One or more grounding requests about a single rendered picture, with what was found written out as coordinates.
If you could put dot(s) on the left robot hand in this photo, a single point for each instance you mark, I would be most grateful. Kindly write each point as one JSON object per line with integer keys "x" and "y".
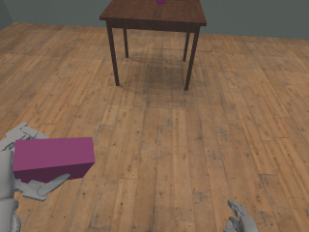
{"x": 35, "y": 190}

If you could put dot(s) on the left robot forearm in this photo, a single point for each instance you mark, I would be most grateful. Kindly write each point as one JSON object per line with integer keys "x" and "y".
{"x": 9, "y": 220}

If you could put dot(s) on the sponge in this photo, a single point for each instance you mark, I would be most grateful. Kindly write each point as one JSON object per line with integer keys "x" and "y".
{"x": 45, "y": 159}

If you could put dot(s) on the table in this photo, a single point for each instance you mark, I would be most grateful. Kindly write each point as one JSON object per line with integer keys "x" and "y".
{"x": 185, "y": 16}

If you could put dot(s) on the right robot hand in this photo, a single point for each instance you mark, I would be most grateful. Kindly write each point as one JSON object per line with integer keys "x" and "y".
{"x": 245, "y": 222}

